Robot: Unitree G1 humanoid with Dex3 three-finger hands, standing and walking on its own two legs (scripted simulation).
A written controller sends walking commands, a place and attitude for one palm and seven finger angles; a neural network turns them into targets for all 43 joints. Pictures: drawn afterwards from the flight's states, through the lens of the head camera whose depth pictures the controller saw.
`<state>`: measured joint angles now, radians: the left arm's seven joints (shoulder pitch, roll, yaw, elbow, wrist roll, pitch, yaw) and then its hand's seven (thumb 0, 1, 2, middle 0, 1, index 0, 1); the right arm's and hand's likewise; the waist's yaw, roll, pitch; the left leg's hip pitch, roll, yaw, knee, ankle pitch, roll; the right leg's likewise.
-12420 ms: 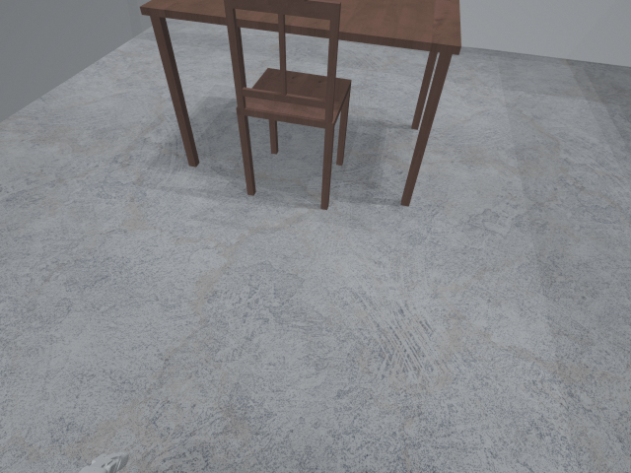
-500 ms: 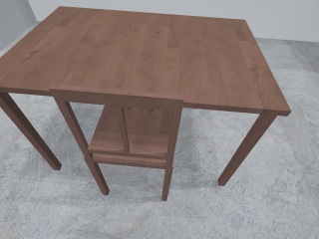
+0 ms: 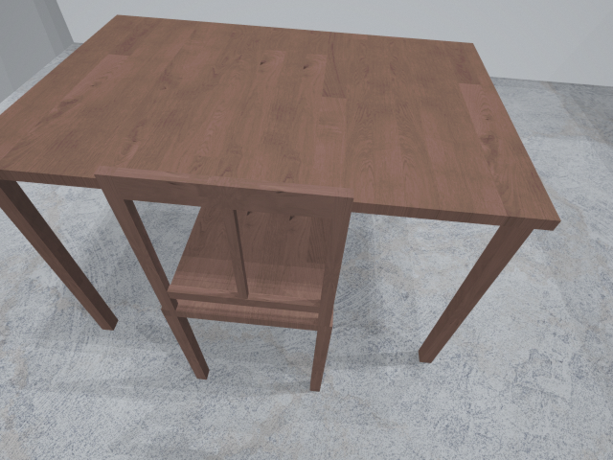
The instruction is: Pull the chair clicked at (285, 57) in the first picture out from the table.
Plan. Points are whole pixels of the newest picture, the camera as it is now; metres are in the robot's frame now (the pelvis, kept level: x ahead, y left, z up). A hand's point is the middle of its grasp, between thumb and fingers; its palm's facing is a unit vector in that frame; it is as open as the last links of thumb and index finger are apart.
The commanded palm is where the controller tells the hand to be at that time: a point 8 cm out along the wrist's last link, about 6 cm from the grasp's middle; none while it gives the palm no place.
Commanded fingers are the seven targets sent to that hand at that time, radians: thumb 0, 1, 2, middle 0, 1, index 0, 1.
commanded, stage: look again from close up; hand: left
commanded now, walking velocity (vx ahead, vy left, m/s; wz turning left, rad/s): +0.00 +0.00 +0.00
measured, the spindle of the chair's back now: (237, 257) +0.47 +0.16 -0.09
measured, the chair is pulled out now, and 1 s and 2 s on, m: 0.00 0.00 0.00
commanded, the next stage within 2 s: raise the hand toward the chair's back in 0.54 s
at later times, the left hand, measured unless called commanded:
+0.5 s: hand out of the picture -0.01 +0.18 -0.18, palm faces +0.01 -0.98 -0.20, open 7.3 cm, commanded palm none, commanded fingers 0.00 0.90 0.90 -0.20 -0.30 -0.20 -0.30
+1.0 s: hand (195, 438) +0.16 +0.15 -0.05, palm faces -0.09 -1.00 +0.00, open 8.7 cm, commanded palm +0.11 +0.23 -0.07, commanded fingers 0.00 0.46 0.71 -0.16 -0.23 -0.16 -0.23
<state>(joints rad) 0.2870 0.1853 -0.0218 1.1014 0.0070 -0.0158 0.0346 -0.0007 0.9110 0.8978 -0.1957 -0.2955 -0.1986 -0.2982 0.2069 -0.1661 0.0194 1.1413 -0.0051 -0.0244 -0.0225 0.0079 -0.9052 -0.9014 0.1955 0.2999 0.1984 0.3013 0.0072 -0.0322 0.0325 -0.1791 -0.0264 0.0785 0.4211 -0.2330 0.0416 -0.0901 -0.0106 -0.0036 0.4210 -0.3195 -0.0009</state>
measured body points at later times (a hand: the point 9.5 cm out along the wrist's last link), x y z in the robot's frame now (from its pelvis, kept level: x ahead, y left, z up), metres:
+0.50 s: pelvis +0.00 +0.00 +0.00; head +0.01 +0.01 +0.45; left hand +0.00 +0.23 -0.16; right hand +0.02 -0.23 -0.15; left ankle +0.00 +0.09 -0.74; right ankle -0.06 -0.12 -0.74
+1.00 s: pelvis -0.06 -0.03 -0.07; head -0.02 -0.01 +0.38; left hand +0.16 +0.21 -0.05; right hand +0.15 -0.28 -0.11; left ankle +0.00 +0.09 -0.74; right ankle -0.06 -0.12 -0.74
